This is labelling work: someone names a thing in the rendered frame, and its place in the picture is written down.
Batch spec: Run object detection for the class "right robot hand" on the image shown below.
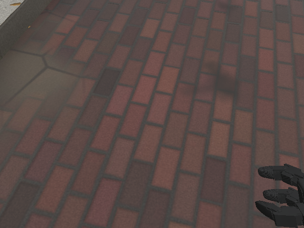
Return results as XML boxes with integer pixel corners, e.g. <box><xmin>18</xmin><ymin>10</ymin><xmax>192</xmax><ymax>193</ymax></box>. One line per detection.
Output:
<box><xmin>255</xmin><ymin>163</ymin><xmax>304</xmax><ymax>228</ymax></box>

